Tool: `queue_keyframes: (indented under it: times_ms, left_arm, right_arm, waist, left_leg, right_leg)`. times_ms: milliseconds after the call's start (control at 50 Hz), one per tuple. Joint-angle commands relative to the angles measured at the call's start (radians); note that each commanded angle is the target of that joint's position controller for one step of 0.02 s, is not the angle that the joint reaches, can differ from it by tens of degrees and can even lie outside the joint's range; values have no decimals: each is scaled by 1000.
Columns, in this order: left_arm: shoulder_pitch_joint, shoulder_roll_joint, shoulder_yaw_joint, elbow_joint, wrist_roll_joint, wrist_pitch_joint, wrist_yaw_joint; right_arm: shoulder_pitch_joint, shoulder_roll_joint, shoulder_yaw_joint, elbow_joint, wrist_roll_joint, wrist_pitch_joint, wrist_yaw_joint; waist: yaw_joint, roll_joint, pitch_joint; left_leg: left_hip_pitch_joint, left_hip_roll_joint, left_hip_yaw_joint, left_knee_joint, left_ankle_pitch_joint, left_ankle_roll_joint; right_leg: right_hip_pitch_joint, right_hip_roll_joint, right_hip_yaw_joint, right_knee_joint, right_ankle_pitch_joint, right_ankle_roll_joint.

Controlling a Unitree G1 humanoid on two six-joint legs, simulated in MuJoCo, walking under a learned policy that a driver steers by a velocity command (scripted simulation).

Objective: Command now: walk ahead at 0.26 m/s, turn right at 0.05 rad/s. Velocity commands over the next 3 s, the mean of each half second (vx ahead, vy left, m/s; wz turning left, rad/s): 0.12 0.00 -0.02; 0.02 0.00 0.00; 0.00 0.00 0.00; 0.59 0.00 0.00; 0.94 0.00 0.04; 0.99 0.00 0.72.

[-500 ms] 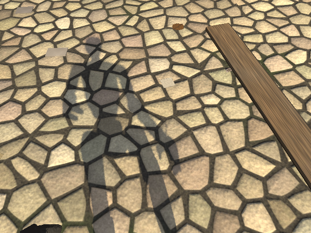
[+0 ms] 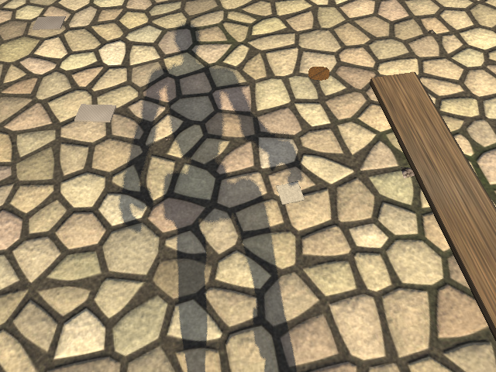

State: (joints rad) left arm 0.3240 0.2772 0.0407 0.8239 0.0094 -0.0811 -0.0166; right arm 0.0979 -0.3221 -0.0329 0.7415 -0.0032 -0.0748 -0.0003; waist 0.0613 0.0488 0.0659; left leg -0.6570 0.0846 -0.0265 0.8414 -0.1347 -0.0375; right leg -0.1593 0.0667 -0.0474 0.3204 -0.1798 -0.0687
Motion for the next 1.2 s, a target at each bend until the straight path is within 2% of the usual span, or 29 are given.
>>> queue_keyframes:
  times_ms: [20,80,120,140,160,180,200,220,240,260,280,300,320,340,360,380,400,420,440,460,480,520,560,680,800,920,1200]
  left_arm:
    - [-90,147,30,-62,-7,-18,18]
    - [-62,155,29,-18,-13,-2,24]
    - [-65,156,29,2,-12,17,28]
    - [-67,148,26,7,-12,25,30]
    - [-25,139,22,11,0,27,30]
    - [117,82,3,29,14,21,25]
    - [158,43,-14,62,1,31,19]
    - [102,123,4,53,-17,47,13]
    - [27,137,14,38,-29,70,20]
    - [-24,126,15,27,-25,95,29]
    - [-40,117,16,23,-16,118,40]
    - [-33,99,13,32,-15,131,47]
    - [-12,81,11,51,-12,135,52]
    - [12,64,8,72,-8,134,52]
    - [35,54,8,93,-4,131,48]
    - [31,56,10,102,5,129,43]
    - [-4,77,12,90,22,128,42]
    - [-56,132,21,68,22,129,48]
    - [-94,118,18,78,14,120,48]
    - [-131,85,8,74,15,106,48]
    - [-146,79,6,81,15,92,49]
    - [-142,84,5,94,7,65,46]
    - [-104,89,5,118,-1,54,44]
    - [-81,83,1,162,-7,62,42]
    - [-86,76,-1,192,-8,66,37]
    - [-83,68,-4,218,-7,68,36]
    - [-43,50,-12,258,-2,71,43]
  right_arm:
    - [51,-4,8,-18,-9,-6,21]
    - [0,-47,-4,-32,-12,-10,35]
    - [27,-71,-15,-19,-22,-15,41]
    - [75,-81,-22,3,-28,-18,40]
    - [101,-125,-33,9,-33,-19,31]
    - [102,-155,-33,-4,-49,-14,24]
    - [137,-57,-10,3,-43,4,18]
    - [147,-20,6,16,-19,14,25]
    - [98,-26,5,17,-8,24,28]
    - [45,-37,5,13,-7,29,29]
    - [-8,-53,-2,9,-8,36,23]
    - [-48,-65,-8,6,-16,47,18]
    - [-65,-69,-13,6,-24,57,11]
    - [-71,-63,-12,9,-22,62,5]
    - [-75,-57,-12,17,-12,65,-1]
    - [-59,-48,-11,29,-2,64,-4]
    - [-29,-26,-4,46,-1,60,-4]
    - [-12,-25,-3,48,-12,58,0]
    - [-30,-9,-1,46,-21,58,-1]
    - [-35,-6,-1,57,-26,57,-6]
    - [-18,-5,-3,70,-23,55,-11]
    - [10,-17,-8,97,-17,53,-19]
    - [16,-16,-9,116,-12,52,-20]
    - [17,-20,-13,162,-2,65,-24]
    - [7,-30,-17,200,3,80,-34]
    - [-8,-32,-20,231,4,88,-40]
    - [-3,-20,-23,298,2,91,-46]
  waist:
    - [-55,-92,-121]
    - [-49,-102,-104]
    - [-73,-94,-104]
    - [-96,-80,-120]
    - [-92,-18,-159]
    - [-35,122,-286]
    - [-72,201,-404]
    - [-91,115,-399]
    - [-83,56,-325]
    - [-73,26,-233]
    - [-51,44,-192]
    - [-34,80,-160]
    - [-23,97,-161]
    - [-12,100,-180]
    - [3,89,-197]
    - [4,72,-200]
    - [-12,32,-176]
    - [-53,-51,-121]
    - [-74,-133,-86]
    - [-78,-141,-68]
    - [-85,-146,-68]
    - [-81,-117,-69]
    - [-67,-88,-87]
    - [-54,-62,-100]
    - [-54,-59,-108]
    - [-55,-66,-99]
    - [-58,-59,-56]
  left_leg:
    - [267,-38,10,-210,285,10]
    - [257,-48,-14,-302,289,44]
    - [282,-59,-8,-351,256,72]
    - [355,-76,13,-396,300,88]
    - [465,-25,-26,-397,668,110]
    - [730,146,-188,-310,1012,242]
    - [845,281,-362,-334,1051,378]
    - [784,276,-395,-376,846,377]
    - [697,248,-381,-417,581,339]
    - [571,226,-356,-462,421,309]
    - [480,202,-337,-504,232,279]
    - [391,160,-295,-541,113,248]
    - [336,133,-262,-562,62,232]
    - [315,113,-224,-560,33,218]
    - [294,93,-186,-552,-25,201]
    - [268,70,-158,-550,-137,171]
    - [232,42,-130,-544,-264,121]
    - [241,-11,-81,-515,-328,72]
    - [367,-58,-21,-473,-231,36]
    - [435,-63,-14,-432,-145,26]
    - [462,-63,-8,-410,-84,32]
    - [466,-56,-16,-396,26,49]
    - [469,-53,-16,-387,109,55]
    - [490,-53,-13,-368,209,50]
    - [514,-49,-12,-361,236,46]
    - [524,-47,-12,-368,221,43]
    - [520,-47,-13,-396,150,36]
  right_leg:
    - [-82,-206,61,-87,614,-143]
    - [15,-241,99,-33,545,-117]
    - [63,-246,116,62,528,-90]
    - [63,-213,107,147,533,-67]
    - [35,-141,73,274,451,-21]
    - [-130,-73,66,476,104,38]
    - [-244,-16,92,696,-414,97]
    - [-271,-44,161,749,-526,104]
    - [-302,-73,163,764,-510,109]
    - [-307,-94,149,708,-475,116]
    - [-278,-116,142,614,-425,118]
    - [-210,-110,119,512,-390,122]
    - [-134,-94,97,431,-309,118]
    - [-62,-86,83,350,-199,108]
    - [12,-75,63,256,-71,94]
    - [66,-67,54,192,7,75]
    - [80,-107,96,146,30,47]
    - [-16,-170,167,84,-119,5]
    - [-181,-165,175,43,-325,-18]
    - [-230,-152,171,14,-353,-4]
    - [-230,-150,167,9,-301,14]
    - [-182,-143,154,34,-141,31]
    - [-128,-137,142,66,-8,30]
    - [-57,-126,123,96,215,22]
    - [-24,-122,114,98,315,21]
    - [-19,-116,108,82,300,22]
    - [-50,-103,98,34,132,28]
